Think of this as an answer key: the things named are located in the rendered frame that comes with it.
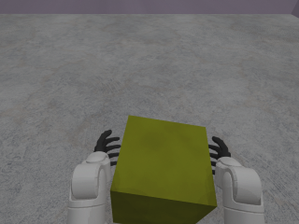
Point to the carton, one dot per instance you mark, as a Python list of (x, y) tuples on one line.
[(163, 174)]

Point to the robot right forearm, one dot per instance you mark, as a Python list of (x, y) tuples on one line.
[(242, 192)]

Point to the robot left forearm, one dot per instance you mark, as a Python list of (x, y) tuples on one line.
[(88, 190)]

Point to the right robot hand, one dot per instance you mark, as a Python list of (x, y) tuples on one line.
[(222, 150)]

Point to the left robot hand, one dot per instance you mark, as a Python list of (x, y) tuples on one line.
[(101, 145)]

